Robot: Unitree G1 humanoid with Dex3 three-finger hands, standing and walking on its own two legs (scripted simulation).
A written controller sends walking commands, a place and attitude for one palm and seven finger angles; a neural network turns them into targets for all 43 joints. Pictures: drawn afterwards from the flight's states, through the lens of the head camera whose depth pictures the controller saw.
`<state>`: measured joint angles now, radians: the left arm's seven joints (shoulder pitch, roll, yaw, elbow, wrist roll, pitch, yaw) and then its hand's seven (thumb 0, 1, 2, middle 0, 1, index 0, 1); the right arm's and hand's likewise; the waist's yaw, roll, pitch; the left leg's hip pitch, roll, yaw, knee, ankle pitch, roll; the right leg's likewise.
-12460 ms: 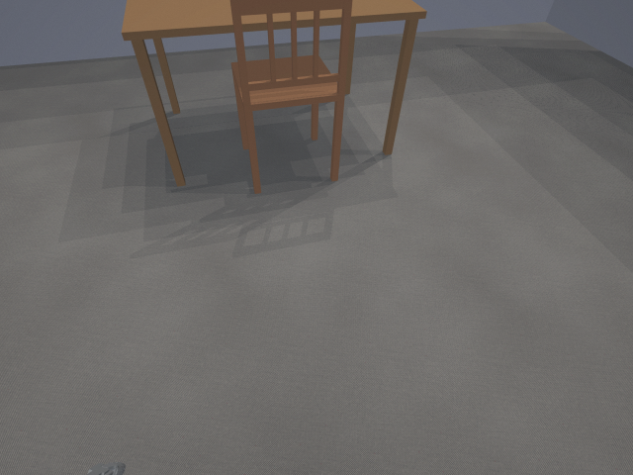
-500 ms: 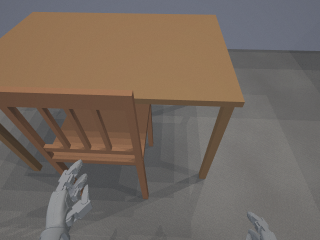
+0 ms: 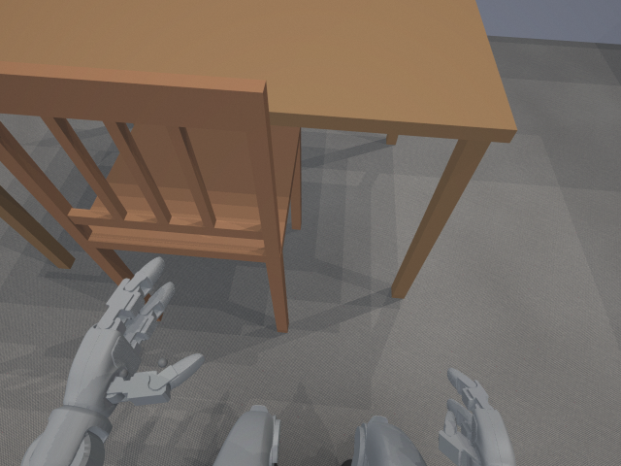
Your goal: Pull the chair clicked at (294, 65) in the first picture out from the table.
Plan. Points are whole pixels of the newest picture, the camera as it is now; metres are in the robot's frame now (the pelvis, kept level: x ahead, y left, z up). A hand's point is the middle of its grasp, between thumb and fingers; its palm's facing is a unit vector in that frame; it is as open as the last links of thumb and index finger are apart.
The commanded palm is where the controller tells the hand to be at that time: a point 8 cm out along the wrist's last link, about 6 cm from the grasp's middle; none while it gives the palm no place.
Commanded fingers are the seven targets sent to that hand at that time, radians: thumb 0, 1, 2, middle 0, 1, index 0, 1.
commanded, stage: raise the hand toward the chair's back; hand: left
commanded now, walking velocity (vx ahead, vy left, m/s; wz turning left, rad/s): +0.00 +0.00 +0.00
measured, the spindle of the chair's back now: (142, 176) +0.52 +0.31 +0.00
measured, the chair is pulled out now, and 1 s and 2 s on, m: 0.00 0.00 0.00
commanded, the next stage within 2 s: aim the fingers beside a spindle in 1.38 s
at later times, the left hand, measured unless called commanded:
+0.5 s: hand (135, 344) +0.24 +0.21 +0.05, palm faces -0.04 -1.00 -0.04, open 16.0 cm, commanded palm +0.22 +0.27 +0.06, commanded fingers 0.00 -0.50 0.30 -0.06 -0.08 -0.06 -0.08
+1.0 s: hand (129, 316) +0.27 +0.22 +0.06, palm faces -0.04 -1.00 -0.05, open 16.9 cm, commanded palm +0.24 +0.28 +0.07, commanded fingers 0.00 -0.50 0.30 -0.06 -0.08 -0.06 -0.08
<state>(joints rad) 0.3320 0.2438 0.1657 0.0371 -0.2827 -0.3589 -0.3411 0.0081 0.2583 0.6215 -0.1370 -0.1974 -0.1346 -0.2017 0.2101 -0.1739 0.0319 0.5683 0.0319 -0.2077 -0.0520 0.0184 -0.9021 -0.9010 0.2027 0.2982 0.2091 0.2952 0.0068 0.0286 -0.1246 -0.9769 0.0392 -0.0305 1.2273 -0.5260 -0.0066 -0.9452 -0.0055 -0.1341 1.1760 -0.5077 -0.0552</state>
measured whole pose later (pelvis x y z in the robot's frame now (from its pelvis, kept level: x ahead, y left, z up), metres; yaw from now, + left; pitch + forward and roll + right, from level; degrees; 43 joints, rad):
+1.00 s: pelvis +0.02 +0.02 +0.02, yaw +0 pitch +16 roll -3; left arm 0.28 0.28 0.23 0.07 -0.30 -0.35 -0.33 -0.01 -0.50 0.30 -0.06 -0.08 -0.06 -0.08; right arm 0.25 -0.25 0.01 0.54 0.03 -0.19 -0.05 0.02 -0.90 -0.90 0.20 0.30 0.21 0.30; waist -0.02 0.03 -0.14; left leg -0.88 0.02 -0.01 1.12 -0.52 0.02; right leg -0.85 -0.02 -0.11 1.06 -0.49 -0.02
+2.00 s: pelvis +0.02 +0.01 +0.01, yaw -1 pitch +18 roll -2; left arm 0.09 0.29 0.26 0.27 -0.30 -0.39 -0.36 -0.01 -0.50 0.30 -0.06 -0.08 -0.06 -0.08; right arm 0.24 -0.26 0.01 0.57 0.03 -0.18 -0.04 0.02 -0.90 -0.90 0.20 0.30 0.21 0.29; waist -0.03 0.03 -0.14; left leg -0.95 0.03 -0.01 1.16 -0.52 0.01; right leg -0.93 -0.01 -0.11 1.12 -0.50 -0.04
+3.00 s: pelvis +0.01 +0.02 -0.01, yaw -2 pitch +23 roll -2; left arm -0.26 0.29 0.25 0.54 -0.20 -0.44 -0.24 -0.01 -0.50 0.30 -0.06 -0.08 -0.06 -0.08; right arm 0.23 -0.26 0.01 0.58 0.02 -0.06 -0.02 0.01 -0.90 -0.90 0.20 0.30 0.21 0.29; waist -0.06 0.02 -0.16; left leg -1.13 0.03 0.01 1.27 -0.56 0.02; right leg -1.12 -0.01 -0.08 1.24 -0.53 -0.03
